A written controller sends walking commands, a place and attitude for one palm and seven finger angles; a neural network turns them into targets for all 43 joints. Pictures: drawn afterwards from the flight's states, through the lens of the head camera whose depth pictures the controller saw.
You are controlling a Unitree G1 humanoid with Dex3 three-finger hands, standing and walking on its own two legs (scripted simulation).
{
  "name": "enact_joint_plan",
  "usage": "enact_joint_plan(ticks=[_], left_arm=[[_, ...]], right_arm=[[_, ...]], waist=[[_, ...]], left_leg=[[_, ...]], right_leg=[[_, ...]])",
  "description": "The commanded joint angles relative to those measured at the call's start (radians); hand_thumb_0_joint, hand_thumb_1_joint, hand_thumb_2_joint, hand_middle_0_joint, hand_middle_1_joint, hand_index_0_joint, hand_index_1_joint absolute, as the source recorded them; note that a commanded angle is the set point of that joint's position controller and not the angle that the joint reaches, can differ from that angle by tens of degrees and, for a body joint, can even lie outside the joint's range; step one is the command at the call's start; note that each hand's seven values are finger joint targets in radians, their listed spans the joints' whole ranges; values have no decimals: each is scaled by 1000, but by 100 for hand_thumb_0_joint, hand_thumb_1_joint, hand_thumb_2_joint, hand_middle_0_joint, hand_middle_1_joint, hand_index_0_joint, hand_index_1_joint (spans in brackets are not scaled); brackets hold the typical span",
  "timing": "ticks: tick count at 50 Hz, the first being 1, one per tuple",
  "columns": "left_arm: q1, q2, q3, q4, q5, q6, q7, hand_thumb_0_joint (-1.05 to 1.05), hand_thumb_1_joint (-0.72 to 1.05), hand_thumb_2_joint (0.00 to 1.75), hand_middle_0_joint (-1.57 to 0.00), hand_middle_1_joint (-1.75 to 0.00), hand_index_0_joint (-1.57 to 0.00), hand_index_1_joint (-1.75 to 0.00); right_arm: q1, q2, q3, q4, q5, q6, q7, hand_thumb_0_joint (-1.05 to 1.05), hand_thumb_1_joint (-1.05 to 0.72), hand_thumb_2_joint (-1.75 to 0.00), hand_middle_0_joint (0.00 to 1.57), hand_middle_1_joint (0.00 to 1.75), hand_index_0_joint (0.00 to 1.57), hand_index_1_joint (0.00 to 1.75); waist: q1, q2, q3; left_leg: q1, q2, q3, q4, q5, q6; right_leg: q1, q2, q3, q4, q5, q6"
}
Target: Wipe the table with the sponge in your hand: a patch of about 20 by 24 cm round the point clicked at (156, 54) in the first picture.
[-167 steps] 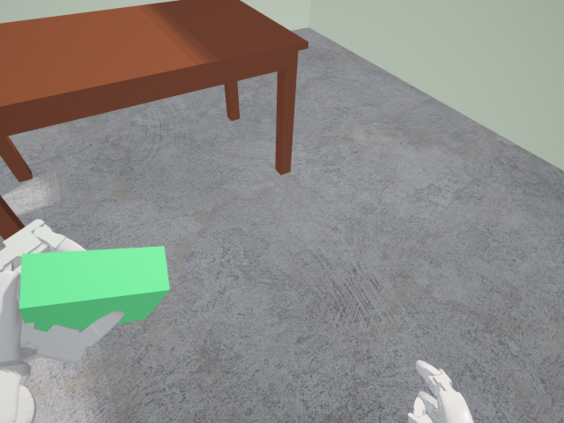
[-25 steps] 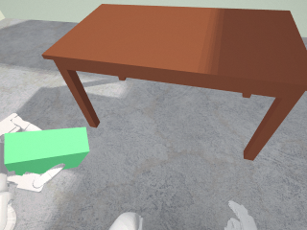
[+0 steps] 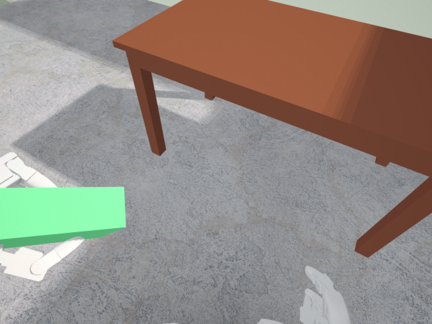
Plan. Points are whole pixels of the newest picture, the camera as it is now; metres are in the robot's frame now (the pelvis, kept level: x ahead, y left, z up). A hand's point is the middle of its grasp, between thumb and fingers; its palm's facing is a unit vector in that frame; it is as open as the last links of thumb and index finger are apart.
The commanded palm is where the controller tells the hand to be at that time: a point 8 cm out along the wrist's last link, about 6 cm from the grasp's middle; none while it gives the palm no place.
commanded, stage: walk to a spot facing it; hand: left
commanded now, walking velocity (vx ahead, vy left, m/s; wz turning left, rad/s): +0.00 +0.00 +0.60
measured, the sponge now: (77, 217) +0.22 +0.19 +0.17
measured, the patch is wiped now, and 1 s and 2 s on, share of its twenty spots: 0.00 0.00 0.00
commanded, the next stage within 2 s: none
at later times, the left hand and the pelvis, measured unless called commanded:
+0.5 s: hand out of the picture +0.05 +0.23 +0.19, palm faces +0.68 -0.64 -0.35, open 9.4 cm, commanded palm -0.01 +0.26 +0.18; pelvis -0.07 -0.06 +0.00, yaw +19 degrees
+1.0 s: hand out of the picture +0.02 +0.19 +0.18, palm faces +0.75 -0.46 -0.47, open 9.4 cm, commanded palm -0.05 +0.21 +0.18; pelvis -0.03 -0.12 +0.01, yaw +33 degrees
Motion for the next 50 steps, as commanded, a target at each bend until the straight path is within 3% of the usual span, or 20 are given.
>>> enact_joint_plan(ticks=[1,3,4,5,6,8,11,20,23,24,26,27,32,38,40,41,42,43,46,50], left_arm=[[-53,114,95,-127,-23,-53,20,0,10,130,-120,-160,-120,-160],[-114,108,86,-93,-14,-41,18,0,10,130,-120,-160,-120,-160],[-158,126,83,-71,-2,-37,22,0,10,130,-120,-160,-120,-160],[-178,198,117,-33,8,-18,35,0,10,130,-120,-160,-120,-160],[-213,158,86,-23,-20,-9,43,0,10,130,-120,-160,-120,-160],[-209,145,75,-18,-2,-12,36,0,10,130,-120,-160,-120,-160],[-216,142,65,-23,10,-38,36,0,10,130,-120,-160,-120,-160],[-129,132,88,-119,1,-52,74,0,10,130,-120,-160,-120,-160],[-147,100,61,-141,-8,-47,81,0,10,130,-120,-160,-120,-160],[-186,94,45,-164,-12,-55,79,0,10,130,-120,-160,-120,-160],[-226,99,29,-215,15,-105,75,0,10,130,-120,-160,-120,-160],[-226,145,70,-131,46,-116,52,0,10,130,-120,-160,-120,-160],[-212,68,11,-135,35,-108,26,0,10,130,-120,-160,-120,-160],[-255,75,14,-32,36,-84,30,0,10,130,-120,-160,-120,-160],[-279,95,20,5,44,-65,33,0,10,130,-120,-160,-120,-160],[-296,149,54,8,48,-54,37,0,10,130,-120,-160,-120,-160],[-316,191,87,-5,31,-55,41,0,10,130,-120,-160,-120,-160],[-339,208,106,-28,35,-67,38,0,10,130,-120,-160,-120,-160],[-196,161,101,-18,27,-90,18,0,10,130,-120,-160,-120,-160],[-146,153,104,-19,18,-91,30,0,10,130,-120,-160,-120,-160]], right_arm=[[-61,-191,-65,-114,0,-57,-27,0,-90,-90,20,30,20,30],[-79,-181,-57,-113,6,-51,-32,0,-90,-90,20,30,20,30],[-89,-157,-48,-111,10,-45,-35,0,-90,-90,20,30,20,30],[-100,-134,-42,-120,5,-34,-40,0,-90,-90,20,30,20,30],[-86,-183,-69,-104,2,-46,-47,0,-90,-90,20,30,20,30],[-127,-152,-43,-88,-13,-21,-48,0,-90,-90,20,30,20,30],[-151,-149,-38,-86,-16,-13,-71,0,-90,-90,20,30,20,30],[-103,-165,-59,-141,-37,-6,-70,0,-90,-90,20,30,20,30],[-55,-167,-59,-147,-32,-10,-69,0,-90,-90,20,30,20,30],[-33,-173,-58,-151,-29,-14,-71,0,-90,-90,20,30,20,30],[-53,-207,-62,-140,-28,-44,-55,0,-90,-90,20,30,20,30],[-55,-197,-70,-109,-9,-50,-41,0,-90,-90,20,30,20,30],[-71,-183,-68,-80,1,-70,-31,0,-90,-90,20,30,20,30],[-92,-179,-45,-53,-18,-75,-45,0,-90,-90,20,30,20,30],[-100,-153,-36,-44,-17,-56,-50,0,-90,-90,20,30,20,30],[-106,-124,-35,-54,-14,-46,-49,0,-90,-90,20,30,20,30],[-154,-162,-53,-72,-20,-53,-46,0,-90,-90,20,30,20,30],[-173,-172,-59,-73,-28,-48,-39,0,-90,-90,20,30,20,30],[-147,-141,-33,-46,-26,-6,-38,0,-90,-90,20,30,20,30],[-130,-166,-57,-71,-23,-5,-46,0,-90,-90,20,30,20,30]], waist=[[13,226,-177],[29,165,-167],[31,20,-158],[25,-284,-130],[30,-331,-120],[15,-174,-105],[19,-158,-83],[64,-177,-170],[18,-98,-201],[-11,11,-204],[-6,424,-132],[2,303,-89],[20,273,-15],[36,225,-49],[41,40,-77],[47,-275,-90],[69,-395,-88],[47,-280,-59],[29,-141,-45],[28,-134,-97]], left_leg=[[45,175,-199,-153,178,163],[-22,121,-158,-92,47,120],[-93,63,-102,34,-99,75],[-236,-78,43,336,-320,0],[-198,-71,-7,580,-315,-13],[-216,-40,0,738,-231,-37],[-180,-16,60,670,-211,-51],[-82,14,172,161,-323,14],[83,-24,199,-87,-249,36],[233,-12,158,-164,-199,72],[447,385,-476,-286,167,287],[333,421,-518,-293,-5,313],[44,195,-131,-304,-256,215],[-7,149,-69,-200,-402,164],[-148,70,-8,101,-428,115],[-346,-35,95,434,-450,63],[-392,-52,27,695,-394,37],[-366,-18,-26,783,-309,29],[-298,36,38,781,-141,-8],[-251,37,103,565,-101,-7]], right_leg=[[180,54,-24,-199,4,7],[300,41,-26,-417,134,-5],[344,-85,86,-563,186,-53],[331,-354,418,-647,221,-165],[204,-422,457,-673,211,-189],[176,-348,277,-613,282,-188],[216,-292,61,-597,426,-181],[362,-383,116,-598,130,-237],[306,-335,39,-427,100,-182],[174,-271,-19,-234,92,-130],[-332,-36,-81,292,-170,-36],[-380,-97,52,366,-113,-53],[-128,-71,-30,177,73,-26],[219,34,-143,-282,68,-14],[386,-53,-3,-467,-14,-62],[468,-304,366,-619,-210,-166],[375,-468,666,-753,-314,-239],[280,-470,693,-784,-413,-248],[196,-347,230,-702,-149,-201],[268,-328,103,-687,18,-199]])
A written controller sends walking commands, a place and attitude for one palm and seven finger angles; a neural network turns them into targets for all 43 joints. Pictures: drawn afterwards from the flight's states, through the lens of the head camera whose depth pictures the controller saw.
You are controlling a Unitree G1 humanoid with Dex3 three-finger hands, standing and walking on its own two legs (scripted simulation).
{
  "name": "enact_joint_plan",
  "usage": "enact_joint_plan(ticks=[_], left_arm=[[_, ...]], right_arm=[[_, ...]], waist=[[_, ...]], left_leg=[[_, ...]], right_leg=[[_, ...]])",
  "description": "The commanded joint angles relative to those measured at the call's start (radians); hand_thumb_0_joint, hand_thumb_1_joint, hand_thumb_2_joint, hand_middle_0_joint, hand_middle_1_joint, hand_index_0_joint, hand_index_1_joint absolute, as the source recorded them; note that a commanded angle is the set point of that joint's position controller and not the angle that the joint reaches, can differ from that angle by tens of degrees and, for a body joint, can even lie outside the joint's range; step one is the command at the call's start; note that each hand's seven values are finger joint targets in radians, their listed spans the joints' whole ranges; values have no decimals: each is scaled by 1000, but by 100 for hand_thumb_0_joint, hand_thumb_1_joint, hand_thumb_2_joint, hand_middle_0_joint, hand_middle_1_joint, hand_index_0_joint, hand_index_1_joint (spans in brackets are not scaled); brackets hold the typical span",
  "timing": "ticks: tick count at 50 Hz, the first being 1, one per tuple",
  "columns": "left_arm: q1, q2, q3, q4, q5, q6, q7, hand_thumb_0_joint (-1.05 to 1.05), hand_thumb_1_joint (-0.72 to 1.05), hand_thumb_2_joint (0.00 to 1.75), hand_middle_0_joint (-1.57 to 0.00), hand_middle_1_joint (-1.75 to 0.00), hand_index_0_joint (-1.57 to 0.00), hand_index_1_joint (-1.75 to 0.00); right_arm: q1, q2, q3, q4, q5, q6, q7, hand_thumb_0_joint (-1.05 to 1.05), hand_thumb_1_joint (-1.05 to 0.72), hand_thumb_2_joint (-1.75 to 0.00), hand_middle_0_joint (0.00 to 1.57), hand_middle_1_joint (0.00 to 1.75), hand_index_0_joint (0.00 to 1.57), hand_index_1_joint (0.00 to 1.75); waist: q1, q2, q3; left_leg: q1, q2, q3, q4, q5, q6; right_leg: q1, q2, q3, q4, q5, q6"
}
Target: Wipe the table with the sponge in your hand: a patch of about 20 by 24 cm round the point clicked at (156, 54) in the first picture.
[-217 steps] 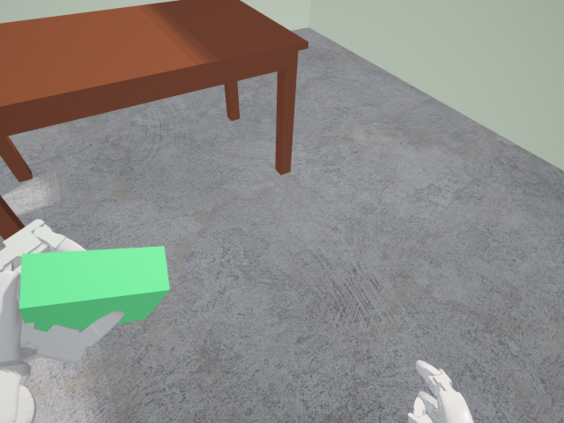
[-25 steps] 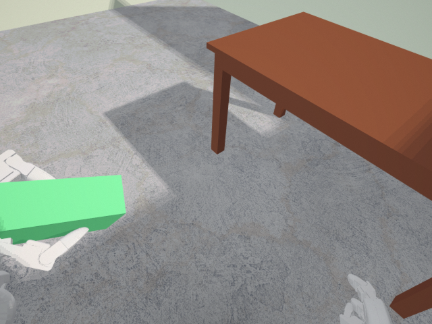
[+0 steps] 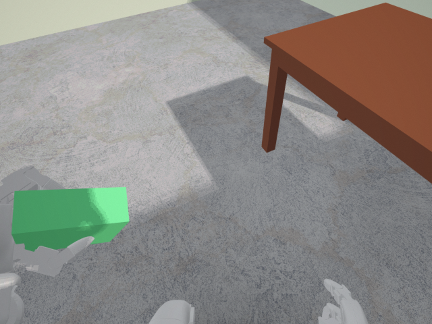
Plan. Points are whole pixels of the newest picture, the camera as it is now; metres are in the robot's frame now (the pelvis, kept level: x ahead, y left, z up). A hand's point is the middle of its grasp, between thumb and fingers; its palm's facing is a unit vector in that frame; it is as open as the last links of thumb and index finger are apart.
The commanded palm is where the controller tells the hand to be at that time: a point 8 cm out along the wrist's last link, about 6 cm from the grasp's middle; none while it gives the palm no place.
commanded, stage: walk to a spot facing it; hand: left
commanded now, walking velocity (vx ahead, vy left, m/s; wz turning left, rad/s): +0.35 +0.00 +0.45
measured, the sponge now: (87, 220) +0.23 +0.20 +0.15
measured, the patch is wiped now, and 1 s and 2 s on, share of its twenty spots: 0.00 0.00 0.00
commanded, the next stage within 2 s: turn to face it in 1.12 s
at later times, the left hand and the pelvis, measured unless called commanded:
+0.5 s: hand (42, 175) +0.29 +0.28 +0.18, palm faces +0.52 -0.74 -0.43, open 9.4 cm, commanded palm +0.21 +0.31 +0.18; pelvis +0.10 +0.01 -0.01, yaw +9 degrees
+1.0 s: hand (55, 139) +0.36 +0.30 +0.17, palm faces +0.65 -0.61 -0.45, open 9.3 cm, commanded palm +0.29 +0.33 +0.18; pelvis +0.25 +0.01 -0.02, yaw +21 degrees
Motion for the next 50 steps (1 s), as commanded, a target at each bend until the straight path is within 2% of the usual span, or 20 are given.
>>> enact_joint_plan(ticks=[1,12,15,16,17,18,20,24,28,31,32,33,34,35,39,44,47,48,49,50], left_arm=[[-51,221,160,-223,-22,-73,46,0,10,130,-120,-160,-120,-160],[-65,199,139,-339,-20,-52,98,0,10,130,-120,-160,-120,-160],[-123,194,119,-389,-23,-54,103,0,10,130,-120,-160,-120,-160],[-122,194,123,-399,-21,-66,102,0,10,130,-120,-160,-120,-160],[-123,184,119,-429,-20,-90,100,0,10,130,-120,-160,-120,-160],[-132,233,137,-400,0,-115,93,0,10,130,-120,-160,-120,-160],[-82,267,193,-375,2,-101,66,0,10,130,-120,-160,-120,-160],[10,191,161,-430,-19,-111,50,0,10,130,-120,-160,-120,-160],[-4,156,138,-287,-24,-103,40,0,10,130,-120,-160,-120,-160],[-67,159,130,-197,-14,-77,40,0,10,130,-120,-160,-120,-160],[-101,186,140,-194,-4,-68,43,0,10,130,-120,-160,-120,-160],[-93,236,168,-167,2,-51,47,0,10,130,-120,-160,-120,-160],[-159,268,196,-220,-17,-60,53,0,10,130,-120,-160,-120,-160],[-132,266,198,-216,-22,-74,47,0,10,130,-120,-160,-120,-160],[-76,230,180,-299,-11,-92,44,0,10,130,-120,-160,-120,-160],[17,226,202,-407,-23,-83,81,0,10,130,-120,-160,-120,-160],[25,219,208,-424,-28,-77,99,0,10,130,-120,-160,-120,-160],[30,205,190,-425,-31,-77,101,0,10,130,-120,-160,-120,-160],[6,213,199,-450,-30,-98,102,0,10,130,-120,-160,-120,-160],[2,213,199,-471,-36,-121,98,0,10,130,-120,-160,-120,-160]], right_arm=[[-72,-85,-43,-201,0,-53,-8,0,-90,-90,20,30,20,30],[-34,-86,-54,-268,0,-54,-14,0,-90,-90,20,30,20,30],[4,-92,-55,-265,0,-51,-22,0,-90,-90,20,30,20,30],[14,-104,-60,-269,4,-53,-26,0,-90,-90,20,30,20,30],[-6,-121,-62,-275,2,-61,-15,0,-90,-90,20,30,20,30],[-14,-103,-51,-267,5,-73,-2,0,-90,-90,20,30,20,30],[-38,-100,-64,-235,23,-69,9,0,-90,-90,20,30,20,30],[-36,-70,-48,-217,21,-98,17,0,-90,-90,20,30,20,30],[-25,-77,-43,-199,16,-109,3,0,-90,-90,20,30,20,30],[-39,-70,-40,-186,19,-89,-14,0,-90,-90,20,30,20,30],[-31,-52,-38,-185,24,-81,-14,0,-90,-90,20,30,20,30],[-49,-28,-27,-204,22,-74,-12,0,-90,-90,20,30,20,30],[-88,-67,-31,-213,11,-84,-9,0,-90,-90,20,30,20,30],[-81,-72,-39,-196,12,-83,-5,0,-90,-90,20,30,20,30],[-117,-68,-29,-201,12,-46,-1,0,-90,-90,20,30,20,30],[-80,-55,-49,-265,3,-45,1,0,-90,-90,20,30,20,30],[-24,-61,-64,-275,1,-40,0,0,-90,-90,20,30,20,30],[4,-74,-77,-275,6,-40,-7,0,-90,-90,20,30,20,30],[5,-87,-82,-283,10,-41,-7,0,-90,-90,20,30,20,30],[-18,-117,-87,-287,13,-50,0,0,-90,-90,20,30,20,30]], waist=[[4,-125,-118],[35,-142,-122],[-19,-46,-171],[-41,126,-201],[-36,405,-201],[-27,339,-188],[-25,243,-159],[0,244,-135],[-4,197,-131],[8,84,-159],[11,-102,-191],[28,-389,-191],[28,-337,-181],[17,-292,-136],[5,-159,-100],[32,-168,-141],[-5,-116,-203],[-37,-48,-252],[-52,130,-292],[-37,403,-280]], left_leg=[[-61,38,26,-176,43,-2],[64,14,133,-583,-55,32],[351,-35,160,-751,32,52],[536,43,-1,-814,55,114],[685,299,-441,-882,348,246],[700,404,-634,-915,467,323],[604,377,-513,-897,300,339],[399,232,-185,-934,239,231],[321,194,-68,-899,204,179],[227,129,-18,-656,59,129],[103,64,35,-393,-32,99],[-156,-61,58,-68,-247,57],[-185,-21,-63,71,-227,45],[-193,14,-84,155,-164,32],[-106,64,-26,-5,-72,-2],[81,37,127,-462,-60,15],[232,-48,213,-660,41,8],[381,-63,202,-745,110,19],[567,26,28,-777,193,83],[669,324,-442,-823,627,251]], right_leg=[[122,-270,239,-353,-182,-59],[259,-301,188,-236,-6,-95],[125,-222,62,58,57,-26],[-57,-138,7,323,88,30],[-340,28,5,603,-280,97],[-455,31,121,742,-397,74],[-535,-39,216,783,-310,90],[-349,-37,119,492,-150,112],[-82,40,11,157,-65,123],[167,68,-5,-53,-37,111],[270,-75,186,-148,-125,51],[382,-330,610,-252,-100,-69],[311,-413,701,-312,-180,-105],[256,-413,679,-319,-215,-116],[167,-313,239,-262,65,-64],[190,-301,92,-166,299,-64],[196,-259,20,33,420,-22],[145,-227,-30,234,443,19],[-43,-147,-41,492,247,71],[-317,21,17,748,-373,129]])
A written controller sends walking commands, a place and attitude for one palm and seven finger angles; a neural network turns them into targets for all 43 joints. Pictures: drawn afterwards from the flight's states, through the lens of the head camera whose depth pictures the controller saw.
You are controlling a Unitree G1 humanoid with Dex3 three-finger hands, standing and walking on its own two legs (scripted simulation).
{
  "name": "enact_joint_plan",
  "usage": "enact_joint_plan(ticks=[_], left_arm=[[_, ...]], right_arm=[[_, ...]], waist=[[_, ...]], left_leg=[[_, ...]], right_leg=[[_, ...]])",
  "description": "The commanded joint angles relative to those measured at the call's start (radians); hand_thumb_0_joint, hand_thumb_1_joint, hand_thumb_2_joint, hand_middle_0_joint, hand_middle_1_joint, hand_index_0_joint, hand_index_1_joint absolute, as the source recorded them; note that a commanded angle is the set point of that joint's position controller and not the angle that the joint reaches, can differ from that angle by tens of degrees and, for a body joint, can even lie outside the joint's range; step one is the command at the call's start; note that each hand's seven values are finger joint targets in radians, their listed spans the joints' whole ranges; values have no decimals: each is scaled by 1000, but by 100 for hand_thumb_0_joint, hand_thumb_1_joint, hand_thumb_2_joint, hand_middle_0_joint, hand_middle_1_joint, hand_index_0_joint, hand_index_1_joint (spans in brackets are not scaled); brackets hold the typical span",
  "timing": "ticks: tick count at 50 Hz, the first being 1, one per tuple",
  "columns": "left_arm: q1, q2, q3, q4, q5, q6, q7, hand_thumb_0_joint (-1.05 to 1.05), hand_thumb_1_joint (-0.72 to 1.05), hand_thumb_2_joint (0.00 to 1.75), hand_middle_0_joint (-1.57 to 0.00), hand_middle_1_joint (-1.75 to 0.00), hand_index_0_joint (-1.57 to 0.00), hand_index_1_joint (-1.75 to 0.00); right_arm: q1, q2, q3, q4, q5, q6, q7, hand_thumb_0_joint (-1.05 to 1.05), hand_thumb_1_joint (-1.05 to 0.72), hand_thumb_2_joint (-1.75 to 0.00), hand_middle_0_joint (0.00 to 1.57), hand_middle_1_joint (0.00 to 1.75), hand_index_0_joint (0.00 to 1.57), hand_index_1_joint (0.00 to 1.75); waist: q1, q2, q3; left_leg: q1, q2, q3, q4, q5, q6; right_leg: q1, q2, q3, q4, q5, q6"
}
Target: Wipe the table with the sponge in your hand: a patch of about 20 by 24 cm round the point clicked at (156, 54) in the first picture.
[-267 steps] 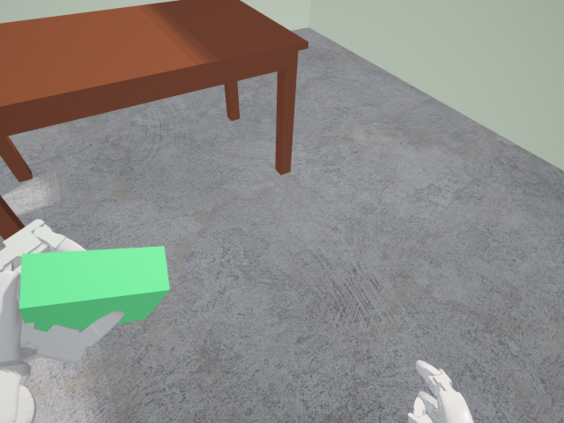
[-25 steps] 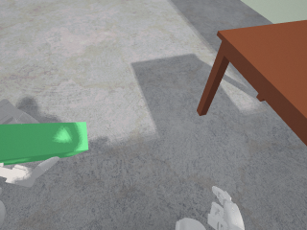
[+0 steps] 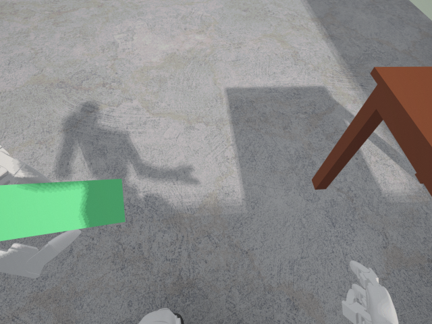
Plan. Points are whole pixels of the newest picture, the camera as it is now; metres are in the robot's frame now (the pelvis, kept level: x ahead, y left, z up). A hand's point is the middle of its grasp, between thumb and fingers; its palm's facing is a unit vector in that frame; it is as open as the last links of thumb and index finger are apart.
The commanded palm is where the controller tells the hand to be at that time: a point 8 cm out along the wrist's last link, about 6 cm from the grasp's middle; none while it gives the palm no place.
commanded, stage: walk to a spot facing it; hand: left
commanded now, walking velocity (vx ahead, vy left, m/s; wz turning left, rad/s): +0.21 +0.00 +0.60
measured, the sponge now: (72, 208) +0.23 +0.20 +0.17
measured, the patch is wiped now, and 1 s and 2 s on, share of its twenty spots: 0.00 0.00 0.00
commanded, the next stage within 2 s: turn to face it in 0.12 s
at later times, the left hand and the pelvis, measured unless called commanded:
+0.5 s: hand (83, 170) +0.28 +0.20 +0.17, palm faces +0.57 -0.72 -0.39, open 9.3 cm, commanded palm +0.22 +0.23 +0.19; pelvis +0.10 -0.07 +0.01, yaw +8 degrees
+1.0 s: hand (186, 132) +0.36 +0.08 +0.17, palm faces +0.22 -0.83 -0.51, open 9.3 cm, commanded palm +0.30 +0.13 +0.19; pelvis +0.10 -0.12 +0.00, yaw -10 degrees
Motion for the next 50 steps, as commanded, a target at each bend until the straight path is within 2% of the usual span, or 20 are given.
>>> enact_joint_plan(ticks=[1,3,7,10,15,16,17,18,19,20,23,29,32,34,36,38,41,48,49,50], left_arm=[[-129,198,140,-179,0,-109,20,0,10,130,-120,-160,-120,-160],[-101,238,192,-173,-1,-98,1,0,10,130,-120,-160,-120,-160],[13,138,133,-210,-32,-79,-22,0,10,130,-120,-160,-120,-160],[46,115,117,-166,-41,-65,-28,0,10,130,-120,-160,-120,-160],[-113,95,57,-20,-13,-39,-23,0,10,130,-120,-160,-120,-160],[-179,99,41,5,0,-35,-20,0,10,130,-120,-160,-120,-160],[-241,136,43,28,16,-30,-16,0,10,130,-120,-160,-120,-160],[-274,173,49,49,18,-14,-10,0,10,130,-120,-160,-120,-160],[-321,159,36,49,3,-10,-20,0,10,130,-120,-160,-120,-160],[-330,163,32,59,6,-15,-19,0,10,130,-120,-160,-120,-160],[-312,152,40,-21,4,-38,-10,0,10,130,-120,-160,-120,-160],[-94,152,99,-77,-15,-51,-1,0,10,130,-120,-160,-120,-160],[-83,154,113,-68,-18,-50,1,0,10,130,-120,-160,-120,-160],[-103,150,101,-73,-17,-52,-4,0,10,130,-120,-160,-120,-160],[-87,160,103,-52,-10,-64,-14,0,10,130,-120,-160,-120,-160],[-144,139,51,-84,6,-72,-26,0,10,130,-120,-160,-120,-160],[-150,92,-6,-77,7,-41,-35,0,10,130,-120,-160,-120,-160],[-148,159,62,-62,3,-20,-30,0,10,130,-120,-160,-120,-160],[-152,169,73,-84,4,-27,-28,0,10,130,-120,-160,-120,-160],[-130,226,123,-78,6,-38,-19,0,10,130,-120,-160,-120,-160]], right_arm=[[-39,-48,-9,-123,15,-63,27,0,-90,-90,20,30,20,30],[-60,-50,-25,-105,31,-66,26,0,-90,-90,20,30,20,30],[-54,-20,-1,-89,31,-81,39,0,-90,-90,20,30,20,30],[-49,-17,15,-87,23,-94,32,0,-90,-90,20,30,20,30],[-53,-6,37,-48,24,-90,-3,0,-90,-90,20,30,20,30],[-52,1,44,-41,22,-86,-7,0,-90,-90,20,30,20,30],[-50,18,51,-35,17,-80,-10,0,-90,-90,20,30,20,30],[-80,32,69,-49,8,-82,-18,0,-90,-90,20,30,20,30],[-93,3,58,-44,10,-96,-16,0,-90,-90,20,30,20,30],[-103,-1,61,-33,6,-96,-10,0,-90,-90,20,30,20,30],[-145,17,80,-30,0,-65,-7,0,-90,-90,20,30,20,30],[-135,16,65,-111,1,-29,11,0,-90,-90,20,30,20,30],[-92,-2,51,-127,8,-7,15,0,-90,-90,20,30,20,30],[-91,-29,35,-146,16,1,11,0,-90,-90,20,30,20,30],[-99,-28,38,-162,13,-3,10,0,-90,-90,20,30,20,30],[-77,-21,37,-159,5,-14,22,0,-90,-90,20,30,20,30],[-48,-55,25,-155,18,-28,48,0,-90,-90,20,30,20,30],[-38,-53,30,-156,23,-53,55,0,-90,-90,20,30,20,30],[-36,-37,34,-158,31,-52,60,0,-90,-90,20,30,20,30],[-46,-7,42,-169,30,-49,58,0,-90,-90,20,30,20,30]], waist=[[-18,406,-294],[-11,322,-301],[0,345,-241],[0,363,-240],[14,250,-228],[7,169,-219],[-3,-12,-229],[2,-177,-213],[15,-251,-200],[7,-238,-164],[9,-69,-218],[40,-18,-283],[19,19,-308],[16,132,-289],[29,421,-249],[26,369,-202],[12,342,-167],[23,319,-189],[25,218,-227],[30,-13,-261]], left_leg=[[473,408,-763,-201,592,300],[443,370,-681,-172,452,299],[208,222,-399,-224,300,201],[136,190,-336,-233,323,171],[130,164,-191,-77,181,93],[85,130,-166,2,69,60],[23,61,-99,178,-78,24],[-155,-57,-99,353,-303,-13],[-134,-49,-168,483,-319,-22],[-141,-20,-201,542,-257,-33],[-56,2,-151,426,-219,-48],[13,-19,-106,102,-154,-52],[158,-6,-95,-109,-8,-49],[259,132,-175,-208,174,-6],[364,357,-330,-224,630,92],[364,390,-299,-163,820,122],[330,311,-85,-143,738,51],[223,292,5,40,493,0],[173,250,22,193,411,-25],[-15,141,38,414,36,-64]], right_leg=[[-461,108,226,662,-271,13],[-545,76,293,691,-196,25],[-378,91,216,395,-17,48],[-196,140,146,148,44,56],[15,200,86,-163,148,41],[78,170,126,-254,203,24],[116,33,302,-314,327,-32],[168,-135,619,-365,519,-130],[93,-181,714,-433,445,-154],[64,-171,720,-436,425,-180],[65,-97,470,-326,632,-185],[106,-74,512,-311,613,-208],[60,-30,523,-260,565,-154],[-42,65,470,-155,458,-90],[-269,192,308,94,-11,-17],[-319,184,282,238,-88,-6],[-260,198,191,146,29,5],[32,217,120,-180,201,7],[127,159,179,-249,395,-19],[273,4,402,-239,850,-104]])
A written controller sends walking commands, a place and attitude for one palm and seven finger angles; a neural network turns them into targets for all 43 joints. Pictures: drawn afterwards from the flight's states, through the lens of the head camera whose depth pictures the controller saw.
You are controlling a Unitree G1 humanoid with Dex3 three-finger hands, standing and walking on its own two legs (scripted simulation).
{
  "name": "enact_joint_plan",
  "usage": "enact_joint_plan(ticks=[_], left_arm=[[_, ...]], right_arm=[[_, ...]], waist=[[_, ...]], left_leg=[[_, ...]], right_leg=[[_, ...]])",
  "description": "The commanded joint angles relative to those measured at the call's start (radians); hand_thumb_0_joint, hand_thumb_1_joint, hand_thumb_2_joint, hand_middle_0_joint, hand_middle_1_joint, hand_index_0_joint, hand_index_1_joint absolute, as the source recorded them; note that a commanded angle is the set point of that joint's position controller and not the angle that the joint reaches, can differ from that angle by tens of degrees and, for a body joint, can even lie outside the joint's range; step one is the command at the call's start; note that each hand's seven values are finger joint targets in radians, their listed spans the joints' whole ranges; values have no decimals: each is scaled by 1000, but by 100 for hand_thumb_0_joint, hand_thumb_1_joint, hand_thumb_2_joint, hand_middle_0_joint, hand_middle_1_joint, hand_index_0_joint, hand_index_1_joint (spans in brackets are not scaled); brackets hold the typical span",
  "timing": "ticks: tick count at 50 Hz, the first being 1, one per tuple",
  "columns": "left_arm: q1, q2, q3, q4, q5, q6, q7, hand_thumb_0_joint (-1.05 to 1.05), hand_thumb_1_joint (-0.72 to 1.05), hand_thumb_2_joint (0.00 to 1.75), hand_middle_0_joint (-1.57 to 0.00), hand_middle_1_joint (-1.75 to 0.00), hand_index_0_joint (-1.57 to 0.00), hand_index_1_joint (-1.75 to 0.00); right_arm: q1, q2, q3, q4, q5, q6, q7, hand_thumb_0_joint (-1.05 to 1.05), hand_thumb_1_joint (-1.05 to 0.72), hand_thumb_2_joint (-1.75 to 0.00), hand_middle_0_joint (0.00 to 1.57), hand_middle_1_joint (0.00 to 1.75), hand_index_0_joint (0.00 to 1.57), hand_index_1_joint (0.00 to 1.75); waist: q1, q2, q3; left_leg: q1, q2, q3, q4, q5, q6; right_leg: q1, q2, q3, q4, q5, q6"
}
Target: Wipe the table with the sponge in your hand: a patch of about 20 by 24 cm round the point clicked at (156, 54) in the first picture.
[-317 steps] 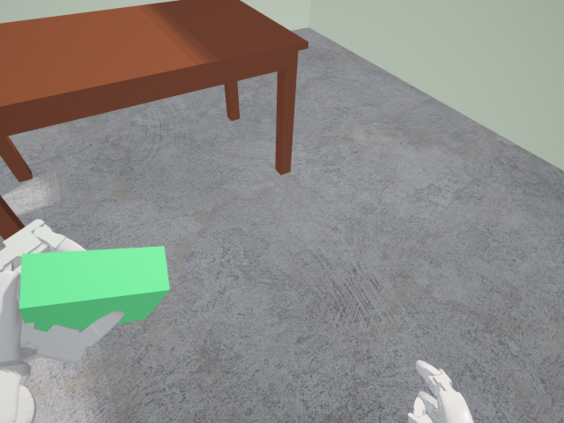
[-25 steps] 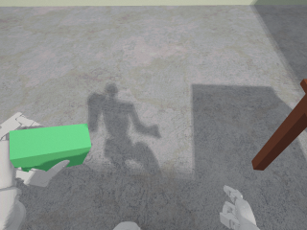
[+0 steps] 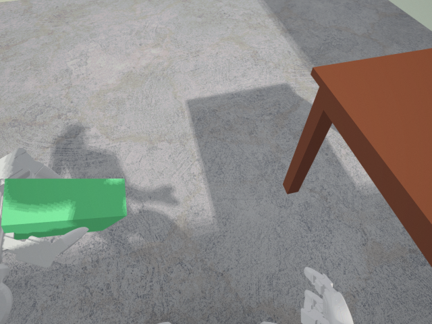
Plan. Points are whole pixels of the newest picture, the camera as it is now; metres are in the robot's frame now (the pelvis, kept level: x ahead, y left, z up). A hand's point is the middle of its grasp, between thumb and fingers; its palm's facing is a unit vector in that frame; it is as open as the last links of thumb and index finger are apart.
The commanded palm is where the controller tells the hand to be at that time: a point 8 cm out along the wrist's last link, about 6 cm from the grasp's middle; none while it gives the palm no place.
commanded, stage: turn to face it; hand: left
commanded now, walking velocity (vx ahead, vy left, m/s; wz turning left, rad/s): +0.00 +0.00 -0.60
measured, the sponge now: (81, 209) +0.24 +0.21 +0.15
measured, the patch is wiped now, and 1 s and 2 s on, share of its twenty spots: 0.00 0.00 0.00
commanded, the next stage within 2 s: none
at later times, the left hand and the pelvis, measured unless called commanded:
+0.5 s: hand (117, 215) +0.22 +0.14 +0.19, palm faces +0.17 -0.89 -0.43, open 9.4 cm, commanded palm +0.18 +0.19 +0.19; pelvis -0.05 -0.04 +0.02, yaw -16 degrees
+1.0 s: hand (242, 255) +0.19 -0.01 +0.18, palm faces -0.19 -0.83 -0.53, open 9.4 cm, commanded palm +0.15 +0.08 +0.19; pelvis -0.14 -0.06 +0.00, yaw -34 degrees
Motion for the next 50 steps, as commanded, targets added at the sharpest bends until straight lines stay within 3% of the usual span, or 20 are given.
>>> enact_joint_plan(ticks=[1,2,3,5,9,17,25,27,29,30,31,33,35,40,41,42,43,44,48,50], left_arm=[[2,243,217,-237,-38,-87,42,0,10,130,-120,-160,-120,-160],[34,258,246,-286,-54,-86,45,0,10,130,-120,-160,-120,-160],[111,265,283,-274,-50,-88,50,0,10,130,-120,-160,-120,-160],[143,205,258,-283,-56,-98,49,0,10,130,-120,-160,-120,-160],[144,183,245,-210,-61,-92,45,0,10,130,-120,-160,-120,-160],[64,152,153,-171,-55,-75,47,0,10,130,-120,-160,-120,-160],[-37,150,110,-210,-29,-80,34,0,10,130,-120,-160,-120,-160],[-73,154,105,-220,-27,-93,23,0,10,130,-120,-160,-120,-160],[-106,157,116,-247,-26,-110,7,0,10,130,-120,-160,-120,-160],[-102,181,144,-250,-17,-110,8,0,10,130,-120,-160,-120,-160],[-79,182,152,-244,-6,-99,6,0,10,130,-120,-160,-120,-160],[-131,136,106,-282,-13,-91,0,0,10,130,-120,-160,-120,-160],[-74,78,46,-208,-10,-79,6,0,10,130,-120,-160,-120,-160],[-157,133,71,-197,-1,-67,17,0,10,130,-120,-160,-120,-160],[-164,146,85,-200,-1,-70,18,0,10,130,-120,-160,-120,-160],[-157,182,118,-199,3,-78,24,0,10,130,-120,-160,-120,-160],[-72,240,186,-159,3,-85,38,0,10,130,-120,-160,-120,-160],[-49,230,197,-199,-32,-84,40,0,10,130,-120,-160,-120,-160],[113,237,275,-330,-55,-111,47,0,10,130,-120,-160,-120,-160],[126,221,272,-317,-59,-110,47,0,10,130,-120,-160,-120,-160]], right_arm=[[-101,-143,-77,-165,14,-43,-15,0,-90,-90,20,30,20,30],[-121,-132,-77,-152,9,-33,-15,0,-90,-90,20,30,20,30],[-147,-111,-55,-138,-1,-14,-13,0,-90,-90,20,30,20,30],[-158,-97,-45,-108,-8,23,-6,0,-90,-90,20,30,20,30],[-166,-121,-70,-85,-10,54,-18,0,-90,-90,20,30,20,30],[-161,-166,-78,-110,-5,70,-25,0,-90,-90,20,30,20,30],[-134,-163,-72,-132,-10,98,-17,0,-90,-90,20,30,20,30],[-101,-166,-74,-131,-13,97,-14,0,-90,-90,20,30,20,30],[-136,-192,-87,-156,-21,86,-18,0,-90,-90,20,30,20,30],[-141,-170,-86,-166,-10,68,-25,0,-90,-90,20,30,20,30],[-143,-145,-82,-168,-5,59,-24,0,-90,-90,20,30,20,30],[-120,-146,-79,-160,-2,42,-16,0,-90,-90,20,30,20,30],[-93,-165,-78,-139,8,20,-11,0,-90,-90,20,30,20,30],[-64,-191,-82,-131,4,-20,-12,0,-90,-90,20,30,20,30],[-63,-186,-82,-130,9,-23,-8,0,-90,-90,20,30,20,30],[-66,-163,-79,-133,16,-24,-7,0,-90,-90,20,30,20,30],[-110,-133,-65,-155,7,-22,-12,0,-90,-90,20,30,20,30],[-127,-137,-76,-150,15,-11,-15,0,-90,-90,20,30,20,30],[-167,-113,-44,-128,-4,55,-5,0,-90,-90,20,30,20,30],[-165,-117,-54,-122,-8,64,-11,0,-90,-90,20,30,20,30]], waist=[[13,-332,-331],[12,-254,-343],[7,-132,-355],[-11,-89,-352],[-20,-126,-319],[7,-161,-286],[18,-123,-287],[-7,-72,-302],[-3,146,-232],[10,245,-231],[21,228,-211],[8,217,-139],[3,210,-89],[-15,199,-156],[-10,142,-184],[-8,-36,-228],[17,-237,-267],[16,-291,-324],[-2,-76,-354],[-4,-124,-330]], left_leg=[[-336,-166,-115,536,-266,4],[-330,-138,-253,608,-253,5],[-388,-128,-275,631,-196,0],[-400,-141,-256,649,-107,-9],[-340,-157,-239,556,-27,-12],[-246,-205,-233,283,-56,13],[-16,-247,-192,-102,-117,62],[148,-206,-182,-283,-41,90],[253,64,-398,-397,12,185],[188,201,-438,-413,167,248],[16,227,-368,-422,166,257],[16,185,-249,-353,342,244],[51,139,-130,-297,500,181],[82,90,-64,-70,647,105],[43,67,-61,47,591,87],[-68,-7,-28,259,384,51],[-322,-152,-78,471,-178,15],[-313,-130,-235,556,-263,13],[-265,-135,-242,429,-139,7],[-191,-158,-212,295,-110,11]], right_leg=[[370,-340,551,-162,1017,-186],[331,-364,549,-171,918,-179],[388,-343,529,-130,868,-198],[364,-281,431,-144,764,-181],[234,-232,398,-218,564,-161],[134,-206,546,-343,168,-159],[26,-155,614,-411,14,-124],[-52,-99,563,-364,-21,-70],[-286,58,400,-75,-92,-11],[-310,76,262,239,-135,14],[-231,59,208,482,-155,22],[-294,-8,173,539,-160,30],[-253,-21,101,351,-153,34],[55,49,-27,-54,25,34],[152,27,-5,-143,133,20],[280,-98,137,-175,429,-40],[393,-292,488,-145,932,-174],[323,-355,584,-184,834,-193],[246,-267,440,-182,488,-199],[151,-241,454,-231,336,-197]])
